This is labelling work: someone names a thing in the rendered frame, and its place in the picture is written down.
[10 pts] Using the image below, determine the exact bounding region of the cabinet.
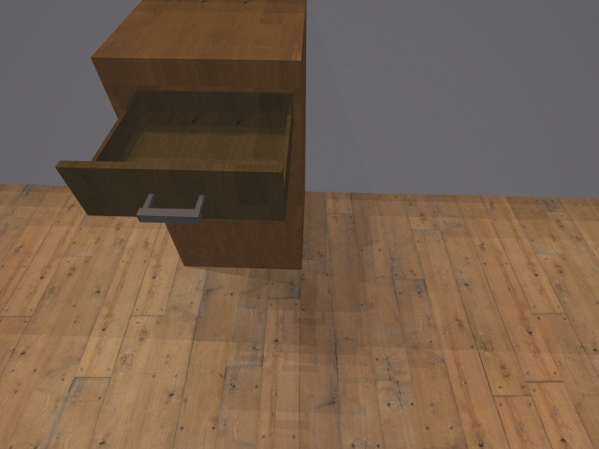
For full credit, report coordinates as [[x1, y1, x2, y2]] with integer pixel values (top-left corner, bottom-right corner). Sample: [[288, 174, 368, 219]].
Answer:
[[91, 0, 307, 269]]

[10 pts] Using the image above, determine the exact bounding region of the drawer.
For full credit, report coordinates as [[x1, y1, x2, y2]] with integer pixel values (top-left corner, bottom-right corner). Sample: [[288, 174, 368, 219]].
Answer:
[[55, 90, 294, 221]]

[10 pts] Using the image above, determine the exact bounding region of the handle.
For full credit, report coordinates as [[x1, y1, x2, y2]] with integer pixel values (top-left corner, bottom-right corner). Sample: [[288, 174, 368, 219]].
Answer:
[[137, 194, 205, 224]]

